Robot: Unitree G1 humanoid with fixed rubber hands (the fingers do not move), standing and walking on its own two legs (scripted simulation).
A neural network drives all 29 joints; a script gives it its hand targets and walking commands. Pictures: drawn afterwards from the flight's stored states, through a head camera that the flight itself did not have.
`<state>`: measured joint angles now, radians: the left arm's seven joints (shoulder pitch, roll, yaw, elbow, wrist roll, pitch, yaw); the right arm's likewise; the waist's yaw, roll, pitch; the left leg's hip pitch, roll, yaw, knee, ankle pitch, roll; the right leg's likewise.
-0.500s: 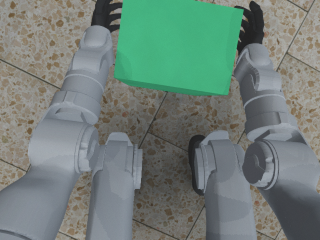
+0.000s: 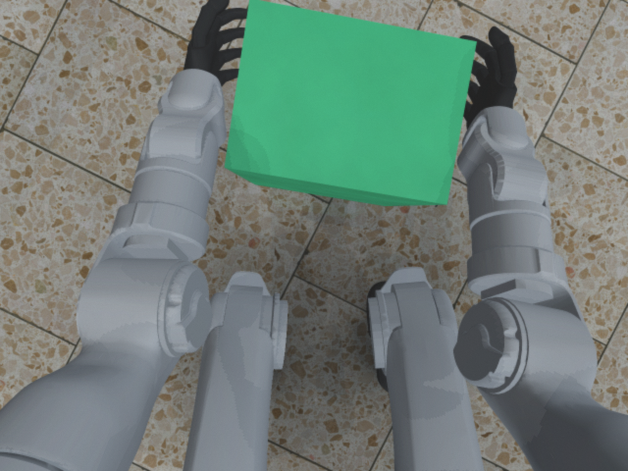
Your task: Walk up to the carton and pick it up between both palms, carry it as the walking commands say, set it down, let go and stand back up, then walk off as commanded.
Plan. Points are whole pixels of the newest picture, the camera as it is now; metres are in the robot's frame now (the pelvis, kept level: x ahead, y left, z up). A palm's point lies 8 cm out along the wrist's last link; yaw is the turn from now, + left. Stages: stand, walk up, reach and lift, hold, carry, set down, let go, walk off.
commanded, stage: reach and lift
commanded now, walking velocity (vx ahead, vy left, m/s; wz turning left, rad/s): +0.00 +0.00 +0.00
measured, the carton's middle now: (336, 132) +0.49 -0.02 -0.19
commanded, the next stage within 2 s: none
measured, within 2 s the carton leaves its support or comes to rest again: neither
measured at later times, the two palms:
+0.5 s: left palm (184, 63) +0.52 +0.13 -0.04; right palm (526, 103) +0.48 -0.18 -0.04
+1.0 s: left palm (147, 38) +0.50 +0.13 +0.03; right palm (584, 85) +0.47 -0.17 +0.04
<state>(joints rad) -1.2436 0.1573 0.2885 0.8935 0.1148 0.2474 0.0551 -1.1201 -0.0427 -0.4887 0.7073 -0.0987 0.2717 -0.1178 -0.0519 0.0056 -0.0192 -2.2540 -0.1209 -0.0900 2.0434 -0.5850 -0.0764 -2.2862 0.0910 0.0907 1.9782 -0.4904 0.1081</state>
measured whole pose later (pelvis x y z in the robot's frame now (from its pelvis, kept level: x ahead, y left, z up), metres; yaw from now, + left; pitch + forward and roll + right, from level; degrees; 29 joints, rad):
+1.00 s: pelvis +0.01 +0.00 +0.10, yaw +1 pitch +44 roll -1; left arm -1.01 0.05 0.34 0.77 0.18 0.33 0.03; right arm -0.90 0.05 -0.52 0.60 -0.19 0.35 -0.07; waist -0.06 0.01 -0.19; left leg -1.92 -0.14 -0.12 1.71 -0.55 -0.06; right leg -1.94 0.10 0.11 1.66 -0.48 0.10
